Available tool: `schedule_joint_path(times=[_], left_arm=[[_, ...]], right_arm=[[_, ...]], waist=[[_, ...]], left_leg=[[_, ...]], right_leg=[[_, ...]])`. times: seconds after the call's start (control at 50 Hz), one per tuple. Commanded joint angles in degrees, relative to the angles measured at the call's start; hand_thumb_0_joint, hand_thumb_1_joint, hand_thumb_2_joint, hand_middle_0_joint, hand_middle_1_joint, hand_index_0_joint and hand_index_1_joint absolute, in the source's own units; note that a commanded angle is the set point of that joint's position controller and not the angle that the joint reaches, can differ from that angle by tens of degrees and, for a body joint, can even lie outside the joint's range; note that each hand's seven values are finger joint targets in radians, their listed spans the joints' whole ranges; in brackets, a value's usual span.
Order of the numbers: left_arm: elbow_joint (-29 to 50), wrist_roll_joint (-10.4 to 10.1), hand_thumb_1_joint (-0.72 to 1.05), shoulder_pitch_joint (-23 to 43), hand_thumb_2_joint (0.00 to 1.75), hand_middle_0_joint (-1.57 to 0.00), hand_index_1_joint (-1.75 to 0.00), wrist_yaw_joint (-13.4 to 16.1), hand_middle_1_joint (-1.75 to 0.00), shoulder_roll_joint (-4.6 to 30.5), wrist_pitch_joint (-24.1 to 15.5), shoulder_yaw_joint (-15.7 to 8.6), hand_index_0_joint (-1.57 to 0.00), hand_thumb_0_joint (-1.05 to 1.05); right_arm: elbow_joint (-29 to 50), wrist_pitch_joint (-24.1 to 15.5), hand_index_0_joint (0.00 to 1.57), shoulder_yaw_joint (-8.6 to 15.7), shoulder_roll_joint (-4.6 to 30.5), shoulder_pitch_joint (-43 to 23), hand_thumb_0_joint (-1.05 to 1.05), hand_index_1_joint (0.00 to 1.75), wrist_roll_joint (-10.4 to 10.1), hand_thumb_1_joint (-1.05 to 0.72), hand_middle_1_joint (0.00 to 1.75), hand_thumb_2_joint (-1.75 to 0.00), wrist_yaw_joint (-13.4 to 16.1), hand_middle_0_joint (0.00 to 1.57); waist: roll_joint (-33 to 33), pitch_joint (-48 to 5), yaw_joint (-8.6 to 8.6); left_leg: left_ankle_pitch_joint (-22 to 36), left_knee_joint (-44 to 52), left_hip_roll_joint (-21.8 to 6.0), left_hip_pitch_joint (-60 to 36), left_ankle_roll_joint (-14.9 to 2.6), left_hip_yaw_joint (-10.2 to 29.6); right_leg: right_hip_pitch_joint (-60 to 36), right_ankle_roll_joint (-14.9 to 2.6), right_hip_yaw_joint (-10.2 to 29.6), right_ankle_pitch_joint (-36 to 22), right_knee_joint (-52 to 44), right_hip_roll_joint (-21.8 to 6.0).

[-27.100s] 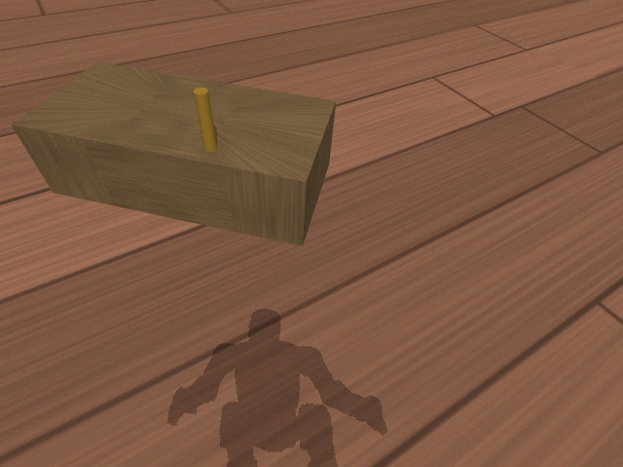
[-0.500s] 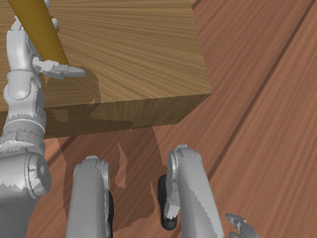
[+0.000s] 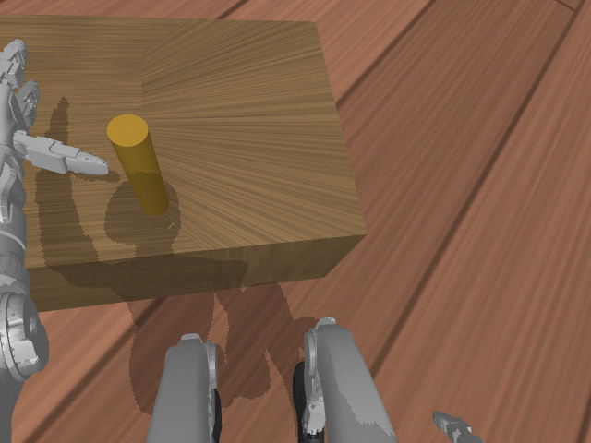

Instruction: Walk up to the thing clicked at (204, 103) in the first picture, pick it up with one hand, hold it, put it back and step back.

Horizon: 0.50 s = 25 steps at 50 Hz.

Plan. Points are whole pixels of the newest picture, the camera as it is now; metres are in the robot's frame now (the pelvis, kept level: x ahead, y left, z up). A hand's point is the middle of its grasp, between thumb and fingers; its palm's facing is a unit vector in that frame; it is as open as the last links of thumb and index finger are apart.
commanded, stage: home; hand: left
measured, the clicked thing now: (144, 174) +0.51 +0.18 -0.10
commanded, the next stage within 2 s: none
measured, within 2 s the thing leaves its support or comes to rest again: neither
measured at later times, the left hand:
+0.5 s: hand (33, 195) +0.39 +0.24 +0.07, palm faces +0.13 -0.93 -0.33, open 17.4 cm
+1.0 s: hand (66, 377) +0.22 +0.17 +0.09, palm faces +0.18 -0.95 -0.25, open 17.3 cm
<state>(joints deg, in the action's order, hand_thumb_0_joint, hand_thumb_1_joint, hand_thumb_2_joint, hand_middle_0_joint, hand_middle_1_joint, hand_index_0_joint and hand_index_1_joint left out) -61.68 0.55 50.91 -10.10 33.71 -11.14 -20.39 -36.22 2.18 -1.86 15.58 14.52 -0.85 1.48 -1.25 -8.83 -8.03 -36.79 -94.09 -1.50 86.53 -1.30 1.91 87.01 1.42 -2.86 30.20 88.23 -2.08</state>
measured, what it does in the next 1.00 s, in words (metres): rises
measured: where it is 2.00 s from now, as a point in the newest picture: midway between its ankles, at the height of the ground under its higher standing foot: (259, 437)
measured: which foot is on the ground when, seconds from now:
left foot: down 0.00-1.00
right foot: down 0.00-1.00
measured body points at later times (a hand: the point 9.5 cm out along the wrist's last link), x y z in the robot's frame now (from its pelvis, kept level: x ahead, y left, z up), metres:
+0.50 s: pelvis +0.05 +0.00 +0.15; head +0.13 +0.02 +0.59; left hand +0.38 +0.28 +0.09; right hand +0.10 -0.27 +0.04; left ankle +0.05 +0.10 -0.54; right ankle +0.09 -0.14 -0.54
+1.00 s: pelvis +0.07 -0.02 +0.17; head +0.10 -0.01 +0.62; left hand +0.21 +0.22 +0.11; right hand +0.28 -0.23 +0.10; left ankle +0.05 +0.10 -0.54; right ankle +0.09 -0.14 -0.54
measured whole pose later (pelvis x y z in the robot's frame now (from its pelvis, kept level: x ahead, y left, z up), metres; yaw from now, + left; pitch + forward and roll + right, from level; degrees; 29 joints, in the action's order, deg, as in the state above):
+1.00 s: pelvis +0.07 -0.02 +0.17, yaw +3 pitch +6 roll -1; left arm -11.7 -2.0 -22.2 7.3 11.2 9.3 1.2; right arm -30.4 -2.6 -2.1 11.3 10.3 -1.4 8.0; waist -1.0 -3.7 0.9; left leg -25.9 -47.3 -1.4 27.0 0.4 1.2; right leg 28.4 0.4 -3.7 22.1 45.0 -1.5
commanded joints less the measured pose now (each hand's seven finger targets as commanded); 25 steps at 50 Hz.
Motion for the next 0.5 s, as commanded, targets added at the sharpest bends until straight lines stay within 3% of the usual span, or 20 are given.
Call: schedule_joint_path(times=[0.0,0.02,0.06,0.1,0.14,0.16,0.2,0.22,0.26,0.3,0.32,0.4,0.44,0.48], left_arm=[[11.5,3.3,-0.48,19.9,0.05,-0.07,-0.01,5.5,-0.01,22.6,0.4,-5.4,-0.06,0.0],[10.5,4.1,-0.49,18.3,0.06,-0.07,-0.02,6.4,-0.02,24.4,1.0,-6.4,-0.06,0.0],[12.2,4.3,-0.61,17.2,0.01,-0.05,-0.05,7.9,-0.04,23.4,1.6,-5.7,-0.05,0.0],[10.6,4.0,-0.6,18.0,0.03,-0.05,-0.05,9.1,-0.05,17.1,2.4,-1.7,-0.05,0.0],[1.7,4.2,-0.59,10.6,0.04,-0.05,-0.05,10.4,-0.05,11.1,4.1,1.9,-0.05,0.0],[-1.2,4.3,-0.57,7.3,0.05,-0.06,-0.06,11.0,-0.06,9.8,4.9,2.8,-0.06,0.0],[3.8,4.3,-0.57,7.3,0.05,-0.06,-0.06,11.9,-0.06,12.2,5.5,1.8,-0.06,0.0],[7.0,4.1,-0.57,7.0,0.05,-0.06,-0.06,12.1,-0.06,11.5,5.6,2.4,-0.05,0.0],[9.4,3.3,-0.54,5.5,0.06,-0.06,-0.06,12.2,-0.06,5.8,6.2,6.3,-0.06,0.0],[8.6,2.8,-0.55,-0.2,0.05,-0.05,-0.05,12.9,-0.05,2.7,7.1,7.7,-0.05,0.0],[4.4,3.0,-0.55,-8.4,0.06,-0.05,-0.05,13.5,-0.05,4.5,8.0,5.2,-0.05,0.0],[17.5,1.0,-0.55,-16.3,0.06,-0.05,-0.06,14.7,-0.05,0.5,9.4,7.9,-0.05,0.0],[24.4,0.4,-0.5,-22.5,0.09,-0.06,-0.06,16.2,-0.06,1.4,9.9,6.1,-0.06,0.0],[30.3,0.0,-0.5,-25.5,0.09,-0.06,-0.07,17.2,-0.06,1.0,10.5,6.6,-0.06,0.0]], right_arm=[[2.3,0.7,0.2,3.6,10.8,11.4,0.0,0.3,-0.4,-0.88,0.3,-0.9,1.1,0.2],[2.4,0.9,0.2,3.5,10.6,11.3,0.0,0.3,-0.3,-0.89,0.3,-0.9,1.2,0.2],[2.9,1.1,0.2,3.4,10.1,11.5,0.0,0.3,-0.3,-0.89,0.3,-0.9,1.5,0.2],[2.3,0.7,0.2,3.5,9.6,11.5,0.0,0.3,-0.3,-0.89,0.3,-0.9,1.7,0.2],[-0.2,0.1,0.2,3.6,9.3,12.2,0.0,0.3,-0.2,-0.89,0.3,-0.9,1.7,0.2],[-1.3,-0.1,0.2,3.8,9.6,12.2,0.0,0.3,-0.1,-0.89,0.3,-0.9,1.7,0.2],[-0.9,-0.2,0.2,4.3,10.3,12.8,0.0,0.3,-0.2,-0.89,0.3,-0.9,1.7,0.2],[0.6,-0.2,0.2,4.6,10.3,12.6,0.0,0.3,-0.3,-0.89,0.3,-0.9,1.5,0.2],[2.3,-0.8,0.2,4.7,9.7,12.0,0.0,0.3,-0.6,-0.89,0.3,-0.9,1.4,0.2],[2.5,-1.6,0.2,4.8,9.1,11.1,0.0,0.3,-1.0,-0.89,0.3,-0.9,1.7,0.2],[1.5,-1.6,0.2,5.4,9.7,11.5,0.0,0.3,-1.3,-0.89,0.3,-0.9,1.9,0.2],[5.0,-1.5,0.2,5.6,8.6,9.3,0.0,0.3,-2.2,-0.89,0.3,-0.9,2.8,0.2],[5.8,-1.9,0.2,5.3,7.6,8.0,0.0,0.3,-2.6,-0.89,0.3,-0.9,3.4,0.2],[7.2,-2.3,0.2,4.9,7.0,6.2,0.0,0.3,-2.6,-0.89,0.3,-0.9,4.0,0.2]], waist=[[-9.7,-30.3,2.18],[-9.3,-30.7,2.28],[-10.7,-31.4,2.14],[-11.5,-27.7,0.5],[-9.0,-20.0,-0.07],[-8.6,-16.4,0.0],[-9.0,-20.3,0.98],[-9.7,-23.6,1.6],[-7.8,-21.9,1.3],[-5.6,-19.1,1.89],[-3.7,-17.8,2.78],[-2.6,-16.8,4.55],[-3.1,-14.7,6.11],[-4.3,-13.6,6.09]], left_leg=[[15.7,23.5,-0.1,-31.8,1.44,4.2],[16.1,24.5,-0.1,-32.6,1.27,4.0],[20.0,27.2,-0.2,-37.6,1.53,3.6],[20.2,30.2,-0.6,-42.0,1.97,3.8],[18.7,32.9,-0.6,-42.4,1.76,2.9],[18.7,34.1,-0.8,-42.3,1.79,2.8],[24.6,35.4,-1.1,-47.1,1.99,2.4],[27.8,36.2,-1.0,-50.5,2.23,2.1],[28.7,38.7,-0.8,-51.6,2.47,1.4],[29.9,40.7,-0.5,-51.5,2.32,0.7],[29.7,41.8,-0.3,-51.3,2.12,0.5],[28.3,46.7,0.3,-53.8,1.75,-0.4],[28.0,48.8,0.7,-53.2,1.61,-1.3],[27.2,50.4,0.7,-55.0,1.41,-1.7]], right_leg=[[-24.6,-3.75,0.3,-10.7,-16.3,2.0],[-26.7,-3.67,0.2,-11.0,-17.5,2.1],[-30.6,-3.75,0.2,-13.7,-20.2,2.1],[-30.1,-3.84,-0.2,-13.0,-23.4,2.2],[-31.1,-3.88,-0.4,-12.0,-27.6,2.4],[-31.0,-3.92,-0.6,-11.9,-29.0,2.5],[-35.2,-4.07,-0.6,-15.5,-31.1,2.5],[-37.8,-4.11,-0.7,-17.5,-32.1,2.6],[-42.6,-3.93,-1.2,-19.8,-34.5,2.7],[-46.2,-3.85,-1.2,-21.2,-36.6,2.9],[-47.8,-3.73,-1.1,-21.0,-37.7,2.9],[-56.5,-3.38,-0.8,-21.7,-42.4,2.8],[-59.5,-3.38,-0.7,-22.0,-43.7,2.7],[-61.0,-3.24,-0.5,-21.8,-45.0,2.8]])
